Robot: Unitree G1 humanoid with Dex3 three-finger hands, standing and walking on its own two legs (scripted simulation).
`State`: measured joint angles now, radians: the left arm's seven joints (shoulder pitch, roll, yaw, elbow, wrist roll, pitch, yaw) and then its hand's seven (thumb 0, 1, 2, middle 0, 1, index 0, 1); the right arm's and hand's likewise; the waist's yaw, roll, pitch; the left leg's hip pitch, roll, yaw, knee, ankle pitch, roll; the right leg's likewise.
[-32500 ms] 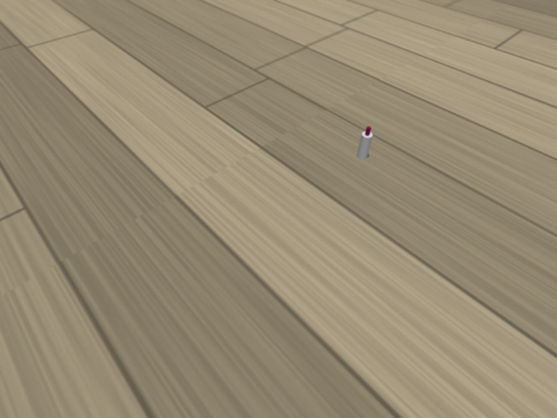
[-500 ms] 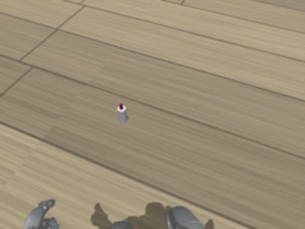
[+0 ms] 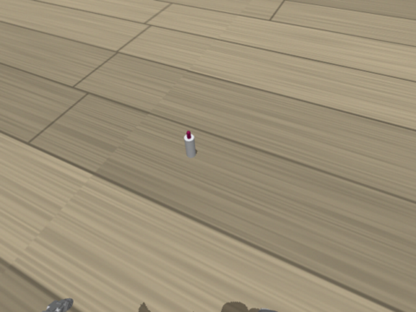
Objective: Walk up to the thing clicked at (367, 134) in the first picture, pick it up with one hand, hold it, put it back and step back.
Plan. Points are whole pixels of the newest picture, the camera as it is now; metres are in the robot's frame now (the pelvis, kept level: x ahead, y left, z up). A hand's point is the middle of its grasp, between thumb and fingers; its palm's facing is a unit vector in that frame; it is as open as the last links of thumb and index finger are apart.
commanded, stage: step back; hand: left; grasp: from the side
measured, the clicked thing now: (189, 143) +1.05 +0.19 -0.65
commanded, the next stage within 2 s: stand in 0.92 s
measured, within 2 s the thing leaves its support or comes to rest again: neither
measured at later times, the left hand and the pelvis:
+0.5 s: hand out of the picture +0.06 +0.26 -0.14, palm faces +0.00 -0.93 -0.36, open 7.4 cm; pelvis -0.01 +0.01 +0.01, yaw -1 degrees
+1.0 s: hand out of the picture +0.14 +0.27 -0.12, palm faces -0.05 -0.93 -0.36, open 7.4 cm; pelvis +0.02 +0.02 +0.03, yaw -2 degrees
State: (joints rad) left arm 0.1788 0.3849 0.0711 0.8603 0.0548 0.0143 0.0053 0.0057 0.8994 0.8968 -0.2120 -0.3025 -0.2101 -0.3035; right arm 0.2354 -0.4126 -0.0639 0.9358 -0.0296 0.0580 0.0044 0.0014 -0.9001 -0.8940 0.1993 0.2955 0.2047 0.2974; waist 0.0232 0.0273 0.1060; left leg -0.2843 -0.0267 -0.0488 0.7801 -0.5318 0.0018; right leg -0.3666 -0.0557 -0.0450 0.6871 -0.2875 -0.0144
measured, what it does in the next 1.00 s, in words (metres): steps on the spot: left foot, then right foot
